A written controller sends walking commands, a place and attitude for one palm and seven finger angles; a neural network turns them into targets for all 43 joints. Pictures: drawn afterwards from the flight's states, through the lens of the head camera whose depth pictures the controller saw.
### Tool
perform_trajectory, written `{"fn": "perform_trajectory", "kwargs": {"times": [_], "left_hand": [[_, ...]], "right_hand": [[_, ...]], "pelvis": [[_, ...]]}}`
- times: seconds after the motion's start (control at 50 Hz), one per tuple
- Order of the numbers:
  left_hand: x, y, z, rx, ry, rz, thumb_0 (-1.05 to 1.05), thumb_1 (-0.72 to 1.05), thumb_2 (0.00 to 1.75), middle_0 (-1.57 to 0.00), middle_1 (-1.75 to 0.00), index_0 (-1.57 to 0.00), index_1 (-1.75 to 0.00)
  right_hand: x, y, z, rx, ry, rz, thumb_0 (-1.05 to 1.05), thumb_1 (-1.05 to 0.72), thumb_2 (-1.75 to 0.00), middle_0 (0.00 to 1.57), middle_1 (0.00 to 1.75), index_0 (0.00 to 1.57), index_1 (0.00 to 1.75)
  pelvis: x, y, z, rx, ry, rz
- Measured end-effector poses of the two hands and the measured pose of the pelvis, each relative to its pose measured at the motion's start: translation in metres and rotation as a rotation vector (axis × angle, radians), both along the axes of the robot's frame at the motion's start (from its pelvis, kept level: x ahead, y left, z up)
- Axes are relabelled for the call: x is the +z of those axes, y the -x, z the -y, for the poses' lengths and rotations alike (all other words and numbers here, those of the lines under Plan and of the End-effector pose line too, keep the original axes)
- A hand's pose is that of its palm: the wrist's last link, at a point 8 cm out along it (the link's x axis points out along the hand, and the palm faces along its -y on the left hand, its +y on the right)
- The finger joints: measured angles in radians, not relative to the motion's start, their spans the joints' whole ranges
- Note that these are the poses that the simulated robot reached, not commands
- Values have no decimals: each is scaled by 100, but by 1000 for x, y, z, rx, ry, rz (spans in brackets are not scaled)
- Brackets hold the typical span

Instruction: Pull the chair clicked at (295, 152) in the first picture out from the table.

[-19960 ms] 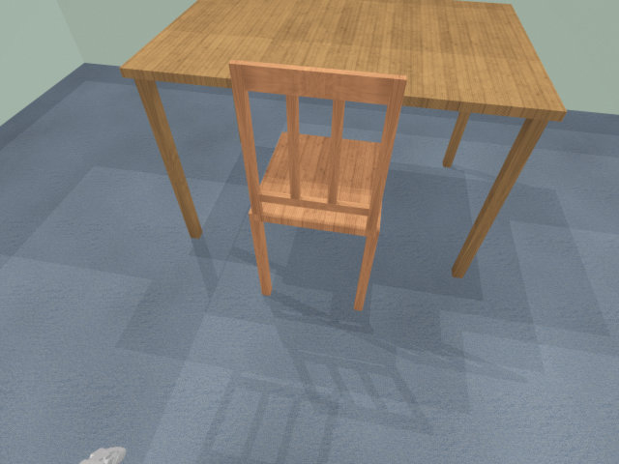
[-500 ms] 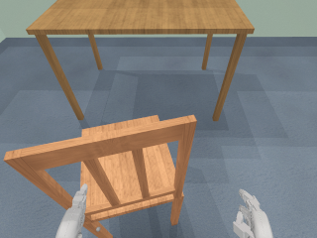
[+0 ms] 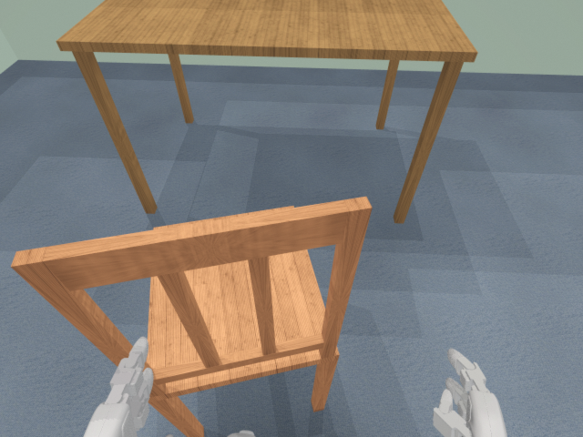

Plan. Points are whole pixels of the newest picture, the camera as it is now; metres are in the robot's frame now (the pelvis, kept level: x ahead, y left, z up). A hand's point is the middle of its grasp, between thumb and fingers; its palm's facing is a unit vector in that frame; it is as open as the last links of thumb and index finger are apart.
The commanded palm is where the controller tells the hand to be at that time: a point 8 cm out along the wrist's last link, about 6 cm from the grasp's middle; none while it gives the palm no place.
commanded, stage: draw the hand back to the body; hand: left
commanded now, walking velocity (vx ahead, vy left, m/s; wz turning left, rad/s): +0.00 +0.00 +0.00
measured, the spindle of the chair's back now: (195, 325) +0.28 +0.17 -0.02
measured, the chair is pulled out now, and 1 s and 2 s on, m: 0.60 0.59 0.59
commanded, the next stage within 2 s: step back with the hand held close in 1.44 s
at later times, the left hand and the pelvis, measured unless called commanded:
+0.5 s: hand (114, 399) +0.15 +0.19 +0.10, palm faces +0.09 -0.94 -0.33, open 16.6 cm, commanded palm +0.11 +0.26 +0.14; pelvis +0.00 +0.00 +0.03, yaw -1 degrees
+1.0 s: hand (63, 364) +0.17 +0.25 +0.12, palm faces +0.26 -0.82 -0.51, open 8.9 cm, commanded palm +0.17 +0.29 +0.23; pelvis +0.04 -0.01 +0.06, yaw +0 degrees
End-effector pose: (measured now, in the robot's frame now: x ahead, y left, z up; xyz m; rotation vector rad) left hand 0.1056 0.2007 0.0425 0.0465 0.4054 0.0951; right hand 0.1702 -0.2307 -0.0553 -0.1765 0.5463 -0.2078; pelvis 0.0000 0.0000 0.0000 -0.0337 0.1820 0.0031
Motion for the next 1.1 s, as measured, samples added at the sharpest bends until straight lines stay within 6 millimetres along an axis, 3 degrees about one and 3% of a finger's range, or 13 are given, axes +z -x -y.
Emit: {"fn": "perform_trajectory", "kwargs": {"times": [0.16, 0.38, 0.44, 0.54, 0.72, 1.1], "left_hand": [[37, -17, -16, -93, -41, 340, -1, -55, 21, 0, 0, 0, 0], [63, -16, -35, -81, -53, 315, -1, -52, 22, -1, -1, -1, -1], [70, -17, -37, -61, -190, 229, -1, -46, 25, -5, -3, -2, -2], [82, -18, -42, 1, -325, 135, -1, -33, 31, -13, -9, -7, -7], [98, -23, -64, 89, -431, 49, 0, -2, 46, -11, -12, -27, -19], [112, -37, -82, 224, -504, -51, 1, 66, 79, -18, -25, -42, -35]], "right_hand": [[-17, 4, -3, 14, -53, -5, 2, -90, -90, 21, 30, 20, 30], [7, 5, -5, -2, -61, 61, 2, -90, -90, 21, 30, 20, 30], [16, 3, -5, 8, -32, 46, 2, -90, -90, 21, 30, 20, 30], [29, -2, -9, 8, -17, 22, 2, -90, -90, 21, 30, 20, 30], [37, -16, -18, 66, -16, -14, 1, -90, -90, 21, 30, 20, 30], [42, -62, -19, 194, -17, 0, 1, -90, -90, 21, 30, 20, 30]], "pelvis": [[-10, 11, 3, -7, 4, 3], [6, 9, 3, -8, 6, 72], [15, 6, 3, -16, 3, 104], [31, 0, 2, -21, 0, 152], [50, -15, 0, -19, -12, 209], [59, -39, 11, 4, -33, 237]]}}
